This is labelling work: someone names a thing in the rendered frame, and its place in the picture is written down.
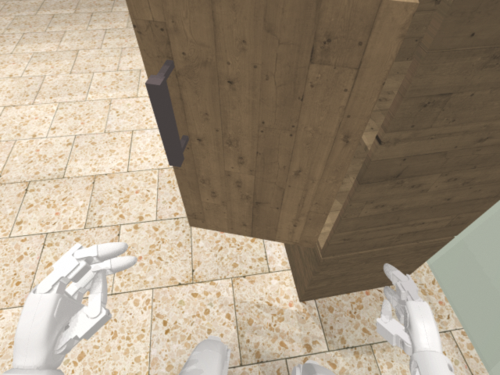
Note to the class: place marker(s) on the robot left thigh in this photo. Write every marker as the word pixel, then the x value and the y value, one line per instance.
pixel 210 357

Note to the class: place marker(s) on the left robot hand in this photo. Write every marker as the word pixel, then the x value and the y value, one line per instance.
pixel 41 341

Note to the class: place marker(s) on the right robot forearm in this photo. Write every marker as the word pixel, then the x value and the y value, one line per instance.
pixel 430 363

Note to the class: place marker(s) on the handle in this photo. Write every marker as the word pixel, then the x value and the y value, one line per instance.
pixel 159 95

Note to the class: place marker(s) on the right robot hand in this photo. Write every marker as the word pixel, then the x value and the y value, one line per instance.
pixel 420 331

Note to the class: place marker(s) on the cupboard door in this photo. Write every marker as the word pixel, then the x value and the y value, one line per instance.
pixel 274 96

